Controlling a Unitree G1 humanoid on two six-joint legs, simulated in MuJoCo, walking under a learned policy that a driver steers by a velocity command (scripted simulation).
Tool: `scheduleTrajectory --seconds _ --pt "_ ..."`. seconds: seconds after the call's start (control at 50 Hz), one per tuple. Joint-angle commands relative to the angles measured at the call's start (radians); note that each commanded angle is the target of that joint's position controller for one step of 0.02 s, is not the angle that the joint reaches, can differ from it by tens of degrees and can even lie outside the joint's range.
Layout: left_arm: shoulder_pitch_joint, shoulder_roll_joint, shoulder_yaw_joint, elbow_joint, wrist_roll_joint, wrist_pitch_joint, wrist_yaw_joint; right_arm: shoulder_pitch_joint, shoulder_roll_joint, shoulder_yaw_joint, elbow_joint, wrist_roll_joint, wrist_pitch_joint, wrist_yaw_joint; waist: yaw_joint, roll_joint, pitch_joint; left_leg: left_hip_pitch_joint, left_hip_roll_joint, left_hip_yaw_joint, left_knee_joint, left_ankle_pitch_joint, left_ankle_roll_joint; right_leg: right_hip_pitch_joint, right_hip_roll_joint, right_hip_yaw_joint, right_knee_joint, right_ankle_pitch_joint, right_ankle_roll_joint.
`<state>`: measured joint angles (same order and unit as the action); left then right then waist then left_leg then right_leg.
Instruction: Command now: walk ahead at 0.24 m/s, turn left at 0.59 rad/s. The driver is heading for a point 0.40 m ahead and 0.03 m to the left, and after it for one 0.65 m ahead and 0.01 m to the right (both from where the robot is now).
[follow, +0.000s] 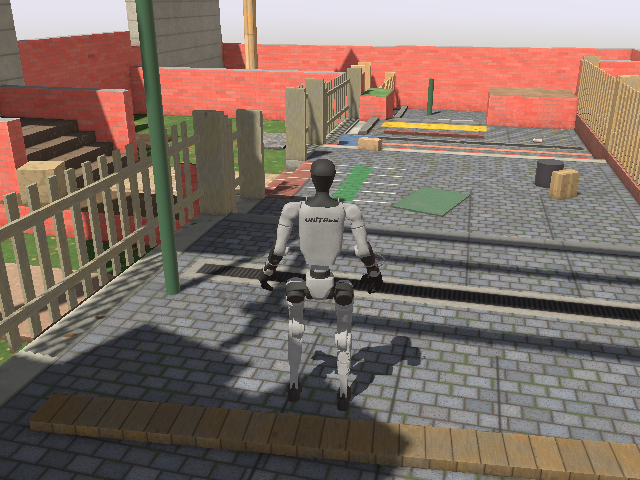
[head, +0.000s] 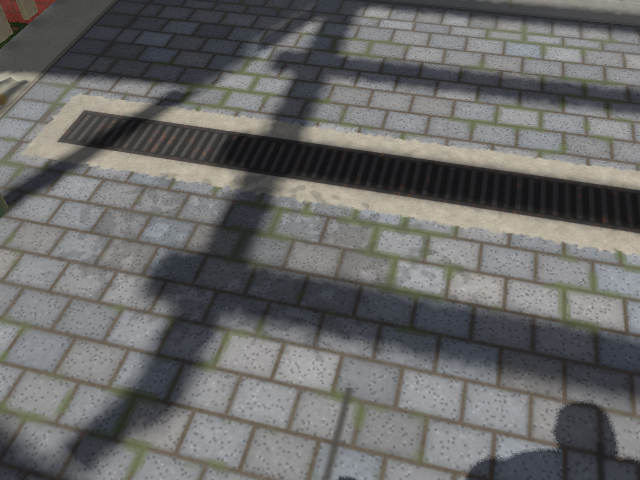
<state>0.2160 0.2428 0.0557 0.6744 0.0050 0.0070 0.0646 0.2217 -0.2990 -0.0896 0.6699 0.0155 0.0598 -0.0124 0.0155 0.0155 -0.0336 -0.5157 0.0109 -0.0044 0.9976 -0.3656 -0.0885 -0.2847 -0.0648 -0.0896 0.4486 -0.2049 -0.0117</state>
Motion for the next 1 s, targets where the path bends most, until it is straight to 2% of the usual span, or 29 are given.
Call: scheduleTrajectory --seconds 0.02,0.08,0.12,0.14,0.16,0.18,0.2,0.22,0.24,0.26,0.28,0.32,0.38,0.46,0.52,0.54,0.56,0.58,0.6,0.62,0.64,0.66,0.68,0.7,0.74,0.78,0.84,0.92,1.0 --pt "0.003 0.227 0.072 -0.048 -0.014 -0.018 -0.008 -0.077 -0.054 -0.002 -0.107 0.001 -0.033 0.020 0.024 -0.205 -0.007 0.021 0.018 0.058 -0.176 -0.066 0.052 0.063 -0.244 0.220 -0.256 -0.317 -0.166" --pt "-0.019 0.232 0.076 -0.032 -0.032 -0.025 -0.032 -0.002 -0.063 -0.009 -0.068 0.007 -0.039 0.034 -0.014 -0.188 0.019 0.181 0.005 0.100 -0.363 -0.025 0.119 -0.003 -0.246 0.175 -0.235 -0.354 -0.156" --pt "-0.030 0.186 0.065 -0.018 -0.031 -0.019 -0.040 0.150 -0.054 -0.016 0.017 0.014 -0.045 0.034 -0.073 -0.101 0.012 0.395 -0.054 0.152 -0.537 0.029 0.164 -0.108 -0.191 0.083 -0.093 -0.400 -0.109" --pt "-0.045 0.124 0.048 -0.024 -0.016 -0.024 -0.049 0.255 -0.079 -0.029 0.057 0.020 -0.048 0.027 -0.104 0.022 0.001 0.559 0.003 0.025 -0.574 -0.038 0.200 -0.259 -0.138 -0.011 0.153 -0.376 -0.051" --pt "-0.084 0.028 0.017 -0.065 0.021 -0.039 -0.068 0.321 -0.180 -0.043 0.044 0.010 -0.059 0.017 -0.102 0.287 0.012 0.662 0.259 -0.411 -0.626 -0.065 0.286 -0.561 -0.029 -0.068 0.632 -0.444 0.026" --pt "-0.153 0.092 0.032 -0.125 -0.012 -0.074 -0.072 0.273 -0.239 -0.050 -0.014 -0.012 -0.090 0.031 -0.115 0.239 0.034 0.610 0.386 -0.773 -0.814 -0.354 0.456 -0.761 0.051 0.105 0.719 -0.395 0.019" --pt "-0.214 0.162 0.046 -0.133 -0.046 -0.099 -0.076 0.228 -0.186 -0.036 -0.015 -0.017 -0.110 0.033 -0.109 0.135 0.115 0.588 0.377 -0.720 -0.855 -0.344 0.444 -0.815 -0.002 0.160 0.740 -0.273 0.000" --pt "-0.185 0.180 0.051 -0.115 -0.036 -0.114 -0.077 0.181 -0.140 -0.017 -0.019 -0.012 -0.121 0.028 -0.070 0.119 0.135 0.571 0.336 -0.612 -0.828 -0.211 0.402 -0.805 -0.025 0.162 0.700 -0.147 -0.003" --pt "-0.150 0.176 0.052 -0.080 -0.007 -0.118 -0.074 0.146 -0.118 -0.007 -0.030 -0.009 -0.120 0.024 -0.046 0.099 0.120 0.526 0.279 -0.505 -0.809 -0.096 0.365 -0.733 -0.041 0.161 0.659 -0.073 0.006" --pt "-0.133 0.183 0.056 -0.071 0.011 -0.121 -0.074 0.116 -0.114 -0.004 -0.038 -0.009 -0.115 0.016 -0.029 0.099 0.111 0.487 0.234 -0.426 -0.813 0.003 0.340 -0.669 -0.039 0.156 0.589 0.000 0.023" --pt "-0.140 0.170 0.053 -0.061 0.015 -0.121 -0.077 0.122 -0.108 -0.001 -0.039 -0.015 -0.114 0.008 -0.029 0.095 0.097 0.464 0.200 -0.367 -0.815 0.116 0.323 -0.614 -0.023 0.139 0.550 0.073 0.038" --pt "-0.178 0.121 0.035 -0.057 0.012 -0.119 -0.081 0.155 -0.117 -0.004 -0.020 -0.010 -0.114 -0.007 -0.040 0.071 0.075 0.435 0.159 -0.275 -0.798 0.269 0.299 -0.522 0.011 0.120 0.413 0.183 0.060" --pt "-0.273 0.081 0.016 -0.076 -0.003 -0.118 -0.091 0.218 -0.125 -0.009 0.011 0.001 -0.112 -0.020 -0.077 0.096 0.082 0.378 0.129 -0.228 -0.789 0.294 0.273 -0.396 0.059 0.105 0.226 0.291 0.070" --pt "-0.329 0.093 0.010 -0.085 -0.022 -0.126 -0.115 0.261 -0.123 -0.009 0.049 0.010 -0.115 -0.021 -0.101 0.120 0.113 0.431 0.177 -0.239 -0.780 0.271 0.271 -0.341 0.054 0.108 0.104 0.308 0.039" --pt "-0.306 0.118 0.016 -0.081 -0.026 -0.124 -0.125 0.252 -0.137 -0.017 0.066 0.006 -0.109 -0.019 -0.083 0.143 0.118 0.527 0.221 -0.230 -0.732 0.425 0.250 -0.312 0.050 0.088 0.066 0.209 -0.019" --pt "-0.267 0.136 0.025 -0.072 -0.018 -0.123 -0.122 0.239 -0.141 -0.017 0.065 0.002 -0.105 -0.019 -0.059 0.151 0.092 0.554 0.205 -0.206 -0.656 0.642 0.233 -0.249 0.076 0.061 0.055 0.162 -0.044" --pt "-0.170 0.163 0.040 -0.043 -0.002 -0.123 -0.115 0.228 -0.140 -0.015 0.063 -0.001 -0.101 -0.020 -0.008 0.147 0.014 0.565 0.164 -0.165 -0.514 0.886 0.209 -0.110 0.119 0.020 0.039 0.165 -0.077" --pt "-0.028 0.191 0.048 -0.010 0.009 -0.123 -0.110 0.218 -0.125 -0.007 0.054 -0.007 -0.100 -0.023 0.061 0.125 -0.093 0.477 0.116 -0.123 -0.318 0.947 0.170 0.124 0.090 0.047 0.049 0.292 -0.121" --pt "0.123 0.278 0.060 0.009 0.030 -0.123 -0.108 0.298 -0.057 0.016 0.030 -0.035 -0.106 -0.023 0.059 -0.090 -0.293 0.179 0.028 -0.105 0.040 0.565 0.111 0.540 -0.152 0.353 0.140 0.597 -0.249" --pt "0.168 0.277 0.060 0.050 0.007 -0.114 -0.121 0.420 -0.016 0.032 0.061 -0.029 -0.118 -0.010 0.017 -0.341 -0.447 -0.056 -0.123 -0.121 0.339 -0.264 0.048 0.739 -0.333 0.781 -0.010 0.539 -0.399" --pt "0.124 0.208 0.044 0.028 -0.026 -0.100 -0.118 0.319 -0.122 0.008 0.055 -0.013 -0.126 -0.004 0.048 -0.212 -0.352 -0.128 -0.061 -0.158 0.405 -0.241 0.048 0.649 -0.276 0.744 -0.061 0.417 -0.350" --pt "0.030 0.179 0.034 0.013 -0.030 -0.088 -0.109 0.182 -0.144 0.004 0.016 -0.001 -0.130 -0.002 0.048 -0.129 -0.183 -0.172 -0.020 -0.118 0.373 -0.165 0.047 0.484 -0.232 0.585 -0.072 0.435 -0.307" --pt "-0.023 0.160 0.025 0.000 -0.026 -0.080 -0.101 0.110 -0.135 0.007 0.000 -0.013 -0.133 -0.007 0.029 -0.032 -0.090 -0.153 0.014 -0.090 0.319 -0.110 0.041 0.328 -0.190 0.488 -0.088 0.528 -0.285" --pt "-0.050 0.164 0.026 -0.007 -0.016 -0.075 -0.095 0.077 -0.131 0.003 -0.018 -0.028 -0.130 -0.013 0.005 -0.011 -0.046 -0.109 0.034 -0.086 0.256 -0.072 0.035 0.213 -0.161 0.444 -0.109 0.592 -0.275" --pt "-0.071 0.180 0.031 -0.009 0.004 -0.073 -0.087 0.111 -0.089 0.009 -0.023 -0.031 -0.113 -0.022 -0.044 -0.072 -0.046 -0.010 0.038 -0.086 0.169 -0.032 0.026 0.085 -0.119 0.391 -0.147 0.635 -0.275" --pt "-0.079 0.192 0.036 -0.005 0.002 -0.070 -0.080 0.120 -0.063 0.018 -0.024 -0.033 -0.100 -0.032 -0.060 -0.094 -0.060 0.021 0.023 -0.070 0.055 -0.024 0.010 0.026 -0.105 0.352 -0.150 0.694 -0.282" --pt "-0.066 0.223 0.048 0.002 -0.016 -0.045 -0.059 0.065 -0.061 0.020 -0.038 -0.038 -0.086 -0.039 -0.049 -0.093 -0.098 0.050 0.005 -0.076 -0.070 0.085 -0.006 -0.002 -0.087 0.354 -0.136 0.569 -0.260" --pt "-0.051 0.226 0.052 0.001 -0.029 -0.008 -0.040 -0.053 -0.063 0.019 -0.075 -0.025 -0.076 -0.032 -0.013 -0.115 -0.063 0.072 -0.023 -0.097 -0.226 0.163 -0.009 -0.034 -0.051 0.421 -0.137 0.185 -0.216" --pt "-0.047 0.219 0.052 -0.014 -0.029 0.016 -0.037 -0.079 -0.079 0.009 -0.093 -0.015 -0.099 -0.019 -0.011 -0.151 -0.055 0.139 -0.054 -0.103 -0.423 0.110 0.010 0.036 -0.046 0.530 -0.054 0.183 -0.192"
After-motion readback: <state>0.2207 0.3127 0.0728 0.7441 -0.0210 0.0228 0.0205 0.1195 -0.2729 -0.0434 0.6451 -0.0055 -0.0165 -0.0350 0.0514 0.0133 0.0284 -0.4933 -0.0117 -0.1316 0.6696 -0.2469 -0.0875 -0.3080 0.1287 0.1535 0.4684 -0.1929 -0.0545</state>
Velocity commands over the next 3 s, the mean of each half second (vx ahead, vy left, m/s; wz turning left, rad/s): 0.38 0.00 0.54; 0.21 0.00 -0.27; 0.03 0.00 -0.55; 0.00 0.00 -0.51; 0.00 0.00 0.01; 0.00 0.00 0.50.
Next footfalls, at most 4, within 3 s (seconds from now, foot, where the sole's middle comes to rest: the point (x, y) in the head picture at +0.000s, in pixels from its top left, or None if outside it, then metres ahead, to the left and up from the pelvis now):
0.14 left None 0.01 0.13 -0.78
0.58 right None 0.40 -0.01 -0.78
1.06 left None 0.44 0.21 -0.78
1.46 right None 0.37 -0.05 -0.78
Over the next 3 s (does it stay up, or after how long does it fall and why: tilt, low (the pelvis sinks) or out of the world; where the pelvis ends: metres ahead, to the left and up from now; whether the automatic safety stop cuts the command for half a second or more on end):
stays up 0.37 0.09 0.00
